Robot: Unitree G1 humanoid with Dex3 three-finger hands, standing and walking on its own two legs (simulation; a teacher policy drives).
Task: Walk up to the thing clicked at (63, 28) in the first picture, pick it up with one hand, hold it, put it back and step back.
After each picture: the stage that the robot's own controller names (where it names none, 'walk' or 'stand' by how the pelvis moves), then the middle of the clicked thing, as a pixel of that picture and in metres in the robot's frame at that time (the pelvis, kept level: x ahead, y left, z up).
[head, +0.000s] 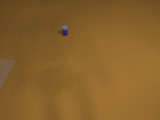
stand; (65, 30) +1.59 +0.26 -0.72
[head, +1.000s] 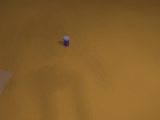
walk; (66, 41) +1.46 +0.17 -0.71
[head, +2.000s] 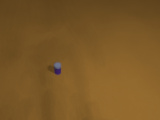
walk; (57, 68) +0.93 +0.17 -0.72
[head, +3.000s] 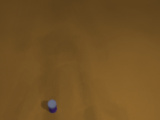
walk; (52, 106) +0.56 +0.20 -0.71
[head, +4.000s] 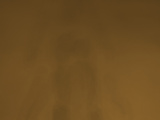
stand; out of the picture +0.41 +0.21 -0.71
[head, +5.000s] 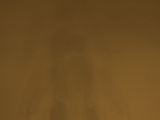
walk; out of the picture +0.37 +0.21 -0.72
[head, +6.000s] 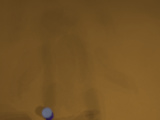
stand; (48, 114) +0.35 +0.25 -0.67
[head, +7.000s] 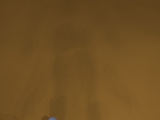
walk; out of the picture +0.38 +0.23 -0.69
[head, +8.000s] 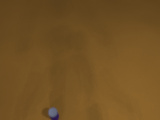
walk; (53, 114) +0.44 +0.26 -0.69
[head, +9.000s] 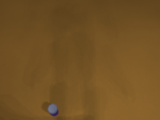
stand; (53, 110) +0.39 +0.23 -0.71
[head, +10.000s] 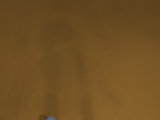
walk; out of the picture +0.38 +0.17 -0.70
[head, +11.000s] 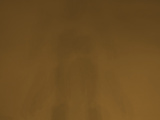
stand; out of the picture +0.39 +0.21 -0.72
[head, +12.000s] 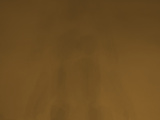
stand; out of the picture +0.40 +0.23 -0.73
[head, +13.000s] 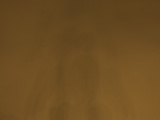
stand; out of the picture +0.37 +0.23 -0.73
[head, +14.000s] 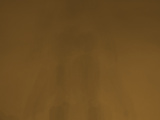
go down; out of the picture +0.38 +0.23 -0.73
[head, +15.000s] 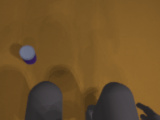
go down; (28, 55) +0.46 +0.23 -0.36
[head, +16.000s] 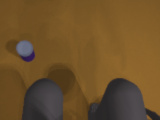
approach; (26, 51) +0.47 +0.24 -0.30
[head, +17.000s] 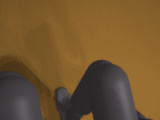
close in; out of the picture +0.46 +0.28 -0.23
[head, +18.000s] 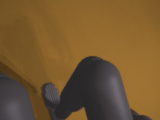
close; out of the picture +0.45 +0.30 -0.23
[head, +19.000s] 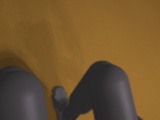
lift; out of the picture +0.42 +0.27 -0.24
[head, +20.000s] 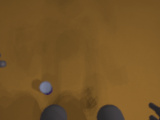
approach; (46, 88) +0.42 +0.19 -0.48
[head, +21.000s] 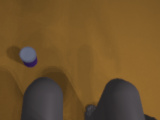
go down; (29, 57) +0.45 +0.21 -0.29
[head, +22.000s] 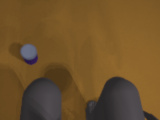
go down; (29, 55) +0.46 +0.20 -0.31
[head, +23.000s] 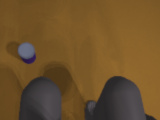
go down; (27, 54) +0.46 +0.21 -0.30
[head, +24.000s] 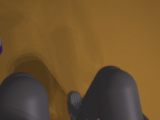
close in; out of the picture +0.44 +0.24 -0.25
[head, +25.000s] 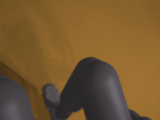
close; out of the picture +0.44 +0.27 -0.24
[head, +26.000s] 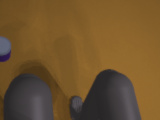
lift; (1, 50) +0.45 +0.24 -0.26
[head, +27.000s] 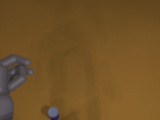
hold; (53, 114) +0.40 +0.17 -0.61
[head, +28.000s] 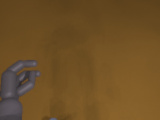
hold; out of the picture +0.38 +0.19 -0.67
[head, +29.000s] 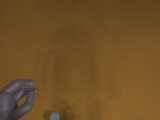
hold; (55, 119) +0.39 +0.18 -0.65
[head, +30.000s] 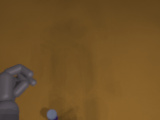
crouch; (52, 116) +0.39 +0.18 -0.65
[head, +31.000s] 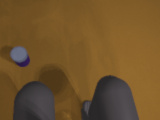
lower; (21, 57) +0.46 +0.21 -0.31
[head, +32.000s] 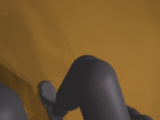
lower; out of the picture +0.44 +0.27 -0.24
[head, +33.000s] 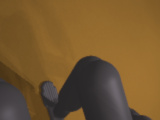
lower; out of the picture +0.44 +0.27 -0.24
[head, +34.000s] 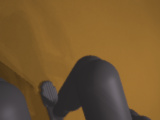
lower; out of the picture +0.44 +0.27 -0.24
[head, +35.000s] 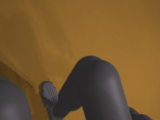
lower; out of the picture +0.44 +0.27 -0.24
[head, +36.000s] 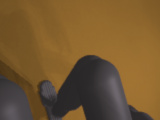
loosen; out of the picture +0.44 +0.27 -0.24
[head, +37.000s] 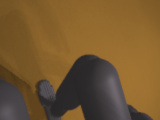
withdraw; out of the picture +0.37 +0.21 -0.26
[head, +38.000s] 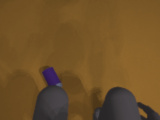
walk; (52, 79) +0.38 +0.16 -0.41
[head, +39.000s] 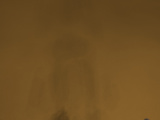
stand; out of the picture +0.29 +0.14 -0.69
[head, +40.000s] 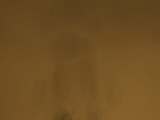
stand; out of the picture +0.29 +0.16 -0.69
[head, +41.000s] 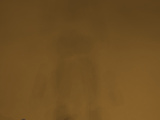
stand; out of the picture +0.29 +0.15 -0.70
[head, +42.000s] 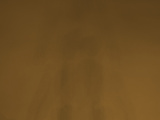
stand; out of the picture +0.31 +0.16 -0.75
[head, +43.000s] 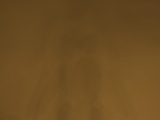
stand; out of the picture +0.27 +0.17 -0.75
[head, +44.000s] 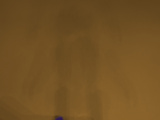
walk; out of the picture +0.31 +0.15 -0.74
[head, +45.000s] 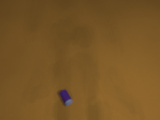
walk; (65, 97) +0.54 +0.17 -0.73
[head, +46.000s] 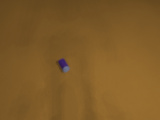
stand; (63, 65) +0.87 +0.16 -0.73
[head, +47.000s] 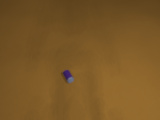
stand; (68, 76) +0.88 +0.16 -0.74
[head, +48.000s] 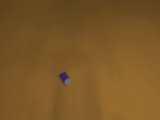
stand; (65, 78) +0.90 +0.19 -0.75
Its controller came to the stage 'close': yes
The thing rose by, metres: 0.01
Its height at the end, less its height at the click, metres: -0.02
